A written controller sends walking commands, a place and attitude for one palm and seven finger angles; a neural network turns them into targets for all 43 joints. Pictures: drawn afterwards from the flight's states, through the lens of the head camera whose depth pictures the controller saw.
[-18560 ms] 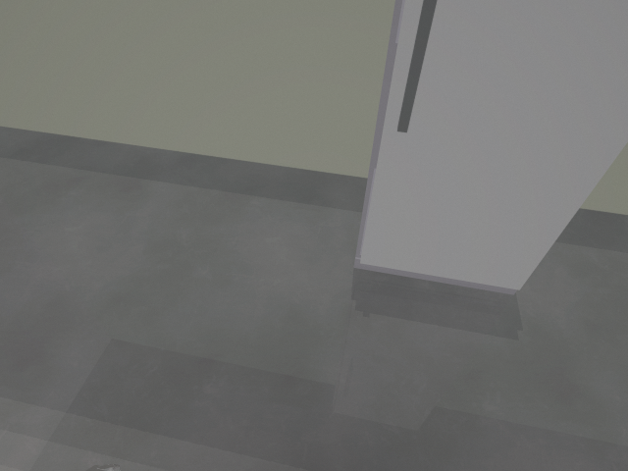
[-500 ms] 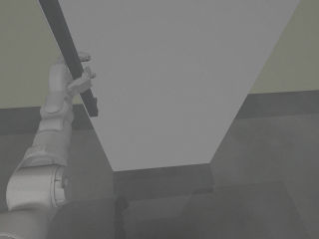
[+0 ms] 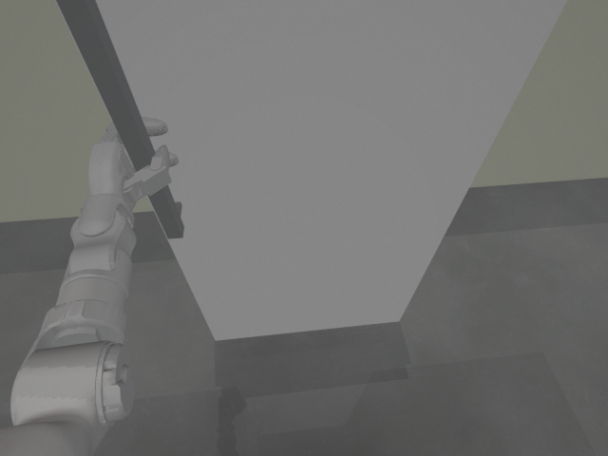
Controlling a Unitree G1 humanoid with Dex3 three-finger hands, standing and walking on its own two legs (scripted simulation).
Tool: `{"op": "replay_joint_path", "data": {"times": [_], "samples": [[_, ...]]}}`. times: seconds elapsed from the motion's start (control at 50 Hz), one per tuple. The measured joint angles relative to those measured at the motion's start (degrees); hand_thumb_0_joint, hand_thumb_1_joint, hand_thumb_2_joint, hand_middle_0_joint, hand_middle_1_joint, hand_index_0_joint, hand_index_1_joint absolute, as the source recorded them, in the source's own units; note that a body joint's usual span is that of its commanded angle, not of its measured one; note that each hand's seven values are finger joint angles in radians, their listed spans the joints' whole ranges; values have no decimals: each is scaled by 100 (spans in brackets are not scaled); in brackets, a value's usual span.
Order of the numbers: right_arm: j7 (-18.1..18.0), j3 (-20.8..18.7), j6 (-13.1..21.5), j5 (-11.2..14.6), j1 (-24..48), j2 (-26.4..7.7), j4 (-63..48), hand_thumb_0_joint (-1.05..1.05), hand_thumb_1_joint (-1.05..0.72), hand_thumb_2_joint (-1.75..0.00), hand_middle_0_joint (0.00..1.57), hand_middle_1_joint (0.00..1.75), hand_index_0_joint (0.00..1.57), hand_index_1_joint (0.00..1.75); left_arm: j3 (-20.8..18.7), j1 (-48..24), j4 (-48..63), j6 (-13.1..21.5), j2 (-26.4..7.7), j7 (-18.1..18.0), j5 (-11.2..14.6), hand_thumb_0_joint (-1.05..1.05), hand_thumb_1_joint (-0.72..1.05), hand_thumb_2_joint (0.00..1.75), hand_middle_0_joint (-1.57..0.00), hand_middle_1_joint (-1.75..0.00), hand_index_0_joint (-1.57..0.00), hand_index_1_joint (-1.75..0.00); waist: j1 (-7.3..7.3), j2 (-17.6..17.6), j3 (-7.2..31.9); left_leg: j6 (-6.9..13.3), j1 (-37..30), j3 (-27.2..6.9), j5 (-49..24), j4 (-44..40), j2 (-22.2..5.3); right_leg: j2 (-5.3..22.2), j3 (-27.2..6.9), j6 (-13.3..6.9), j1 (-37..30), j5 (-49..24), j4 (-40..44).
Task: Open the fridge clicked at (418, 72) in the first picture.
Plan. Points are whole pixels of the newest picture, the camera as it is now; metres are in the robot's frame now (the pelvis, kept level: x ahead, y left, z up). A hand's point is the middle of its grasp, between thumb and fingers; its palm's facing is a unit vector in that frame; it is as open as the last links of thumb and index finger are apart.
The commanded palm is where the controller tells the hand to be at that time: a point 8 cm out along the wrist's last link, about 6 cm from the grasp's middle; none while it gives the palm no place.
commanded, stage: grip the handle and tug to test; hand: left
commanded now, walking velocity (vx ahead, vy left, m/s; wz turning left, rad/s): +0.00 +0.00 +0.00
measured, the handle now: (141, 133) +0.50 +0.21 +0.16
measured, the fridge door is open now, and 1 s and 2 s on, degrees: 0 8 32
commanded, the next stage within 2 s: pull the door a little, standing still in 0.20 s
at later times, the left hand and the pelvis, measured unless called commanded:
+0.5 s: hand (161, 170) +0.45 +0.18 +0.13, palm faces +0.09 -1.00 +0.01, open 5.6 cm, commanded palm +0.40 +0.23 +0.14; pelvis +0.03 +0.01 +0.01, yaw +0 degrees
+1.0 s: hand (159, 217) +0.38 +0.17 +0.13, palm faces +0.02 -0.99 -0.17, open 6.4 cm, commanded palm +0.34 +0.22 +0.13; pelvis +0.09 +0.02 +0.02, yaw -7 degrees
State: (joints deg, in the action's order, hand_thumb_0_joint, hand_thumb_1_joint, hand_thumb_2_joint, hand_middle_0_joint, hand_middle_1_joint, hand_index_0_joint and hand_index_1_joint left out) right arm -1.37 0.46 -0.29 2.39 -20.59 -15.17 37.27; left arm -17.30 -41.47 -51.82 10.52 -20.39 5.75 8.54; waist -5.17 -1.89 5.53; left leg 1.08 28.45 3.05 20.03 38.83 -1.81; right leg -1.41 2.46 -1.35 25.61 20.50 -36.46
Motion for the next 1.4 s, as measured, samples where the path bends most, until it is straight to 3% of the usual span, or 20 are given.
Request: {"op": "replay_joint_path", "data": {"times": [0.34, 0.48, 0.64, 0.78, 0.92, 1.02, 1.1, 1.18, 1.2, 1.26, 1.3, 1.34, 1.4], "samples": [[33, -72, -112, 41, 106, 41, -212, 1, -90, -90, 20, 30, 20, 30, 147, 1078, 1790, -764, 312, -168, 155, 1, 75, 77, -35, -140, -37, -140, 121, -24, 30, 36, -468, 99, 58, -337, 22, 3, -124, 66, -427, -40, 348], [-18, -51, -160, -10, 215, 88, -100, 1, -90, -90, 20, 30, 20, 30, 310, 947, 1761, -840, 475, -166, 48, 1, 73, 78, -37, -140, -39, -140, 218, -5, 29, 46, -524, -33, 78, -364, 79, 44, -17, 77, -540, -26, 398], [57, -28, -103, -2, 268, 148, -253, 1, -90, -90, 20, 30, 20, 30, 264, 1409, 2177, -964, 505, -294, 120, 2, 74, 78, -32, -140, -35, -140, 197, -53, 72, 52, -749, 47, 6, -530, 73, 29, -128, 79, -666, -151, 481], [117, -28, -40, 15, 273, 163, -372, 1, -90, -90, 20, 30, 20, 30, 254, 2601, 3514, -1133, 614, -336, 260, 1, 74, 76, -30, -139, -29, -140, 267, -78, 77, 36, -1118, 102, -47, -698, 72, 35, -160, 95, -902, -279, 592], [117, 3, 54, 15, 452, 182, -563, 1, -90, -90, 20, 30, 20, 30, 446, 4789, 5889, -1379, 913, -420, 436, 0, 71, 72, -33, -139, -29, -140, 524, -119, 101, 18, -1664, 19, 8, -926, 107, 80, 21, 66, -1255, -333, 763], [-126, 68, 24, -192, 870, 188, -503, 1, -90, -90, 20, 30, 20, 30, 987, 5379, 6450, -889, 655, -662, -193, -4, 59, 73, -38, -140, -34, -140, 568, -37, -165, 61, -1736, -218, -117, -798, 289, 251, 145, 200, -1351, -283, 554], [-95, 39, -28, -374, 1110, 242, -620, 1, -90, -90, 20, 30, 20, 30, 1161, 5671, 6677, -881, 751, -960, -410, -6, 57, 74, -42, -140, -36, -140, 486, -120, -387, 51, -2045, -458, -361, -1204, 415, 215, -18, 258, -1002, -239, -205], [-93, 48, -50, -418, 1122, 368, -742, 1, -90, -90, 20, 30, 20, 30, 1198, 5822, 6839, -1004, 815, -1116, -482, -8, 56, 76, -43, -140, -34, -140, 379, -142, -529, -26, -2243, -759, -386, -1382, 578, 127, 32, 215, -801, -640, 260], [-106, 63, -58, -416, 1097, 383, -744, 1, -90, -90, 20, 30, 20, 30, 1200, 5860, 6851, -1024, 831, -1127, -473, -8, 56, 76, -44, -140, -33, -140, 371, -169, -538, -56, -2272, -825, -342, -1355, 603, 136, 106, 116, -840, -620, 330], [-144, 75, -88, -368, 1041, 394, -651, 1, -90, -90, 20, 30, 20, 30, 1228, 5985, 6811, -1027, 940, -1156, -467, -8, 57, 78, -44, -140, -30, -140, 415, -363, -462, -174, -1955, -900, -289, -786, 560, 78, 292, -214, -1114, -393, 770], [-195, 41, -54, -311, 1061, 403, -610, 1, -90, -90, 20, 30, 20, 30, 1236, 5910, 6804, -962, 971, -1104, -438, -8, 58, 78, -45, -140, -28, -140, 468, -343, -530, -183, -1231, -758, 25, 591, 597, 113, 416, -411, -1115, -326, 859], [-278, 28, -17, -321, 1098, 394, -571, 1, -90, -90, 20, 30, 20, 30, 1259, 5819, 6815, -851, 1026, -1045, -468, -8, 58, 78, -45, -139, -27, -140, 504, -265, -668, -173, -579, -573, 423, 1718, 590, 185, 555, -440, -1062, -315, 757], [-386, 32, -18, -353, 1107, 372, -530, 1, -90, -90, 20, 30, 20, 30, 1343, 5796, 6943, -791, 1099, -1015, -555, -7, 58, 78, -45, -139, -27, -140, 496, -120, -837, -212, -56, -197, 473, 2137, 394, 298, 791, -493, -1094, -263, 662]]}}
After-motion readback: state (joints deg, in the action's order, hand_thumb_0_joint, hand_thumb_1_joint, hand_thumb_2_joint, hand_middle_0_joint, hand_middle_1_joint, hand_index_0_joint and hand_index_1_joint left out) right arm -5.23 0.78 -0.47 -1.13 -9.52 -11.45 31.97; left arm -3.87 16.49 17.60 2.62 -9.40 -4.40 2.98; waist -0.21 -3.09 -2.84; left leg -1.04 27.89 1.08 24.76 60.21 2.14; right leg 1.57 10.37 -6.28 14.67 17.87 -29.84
